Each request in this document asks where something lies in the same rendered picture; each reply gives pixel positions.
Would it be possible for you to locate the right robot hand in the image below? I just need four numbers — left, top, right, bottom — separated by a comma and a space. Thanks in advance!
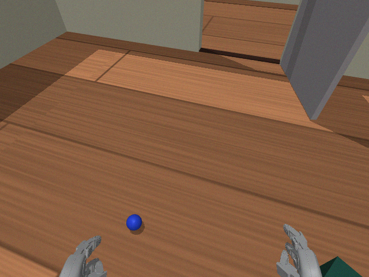
276, 224, 322, 277

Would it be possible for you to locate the left robot hand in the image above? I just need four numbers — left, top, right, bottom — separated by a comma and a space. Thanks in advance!
59, 235, 107, 277

